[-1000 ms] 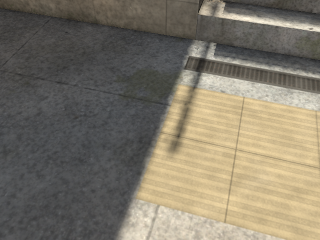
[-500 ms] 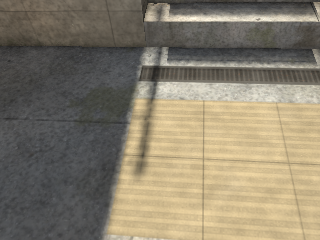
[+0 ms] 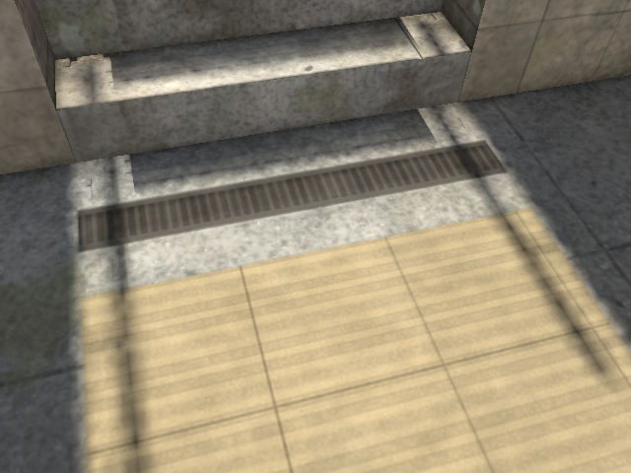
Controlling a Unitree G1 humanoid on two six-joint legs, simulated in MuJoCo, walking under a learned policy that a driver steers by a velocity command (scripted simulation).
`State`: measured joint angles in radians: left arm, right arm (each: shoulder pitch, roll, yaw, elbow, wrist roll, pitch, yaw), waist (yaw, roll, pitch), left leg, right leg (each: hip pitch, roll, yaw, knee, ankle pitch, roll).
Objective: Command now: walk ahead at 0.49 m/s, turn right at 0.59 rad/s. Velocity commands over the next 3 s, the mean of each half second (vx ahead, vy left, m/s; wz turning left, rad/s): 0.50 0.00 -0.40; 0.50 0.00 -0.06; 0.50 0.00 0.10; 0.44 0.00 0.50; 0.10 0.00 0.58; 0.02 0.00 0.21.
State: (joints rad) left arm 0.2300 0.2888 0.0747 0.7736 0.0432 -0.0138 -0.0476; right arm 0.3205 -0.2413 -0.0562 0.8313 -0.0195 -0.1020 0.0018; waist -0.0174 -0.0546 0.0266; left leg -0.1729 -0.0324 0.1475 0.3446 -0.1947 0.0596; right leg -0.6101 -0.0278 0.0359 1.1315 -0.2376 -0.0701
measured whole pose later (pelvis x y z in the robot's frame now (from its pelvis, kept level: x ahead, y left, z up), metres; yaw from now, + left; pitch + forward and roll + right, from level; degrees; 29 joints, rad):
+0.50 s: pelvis +0.27 -0.07 +0.00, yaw -11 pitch +0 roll +0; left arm 0.30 0.23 0.05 0.87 0.01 -0.06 -0.01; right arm 0.27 -0.24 -0.04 0.84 -0.03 -0.04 0.02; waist -0.01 0.02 0.05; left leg -0.52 0.11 0.02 1.10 -0.30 0.03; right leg -0.19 0.09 -0.06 0.36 -0.18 -0.11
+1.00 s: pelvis +0.56 -0.06 +0.00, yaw -12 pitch +0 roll +0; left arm 0.31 0.24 0.04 0.95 0.03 -0.07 -0.01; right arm 0.25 -0.23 -0.05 0.90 -0.02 -0.07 0.01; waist 0.01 -0.03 0.05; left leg -0.25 -0.05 0.11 0.43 -0.18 0.09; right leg -0.41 -0.02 0.01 1.14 -0.30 -0.08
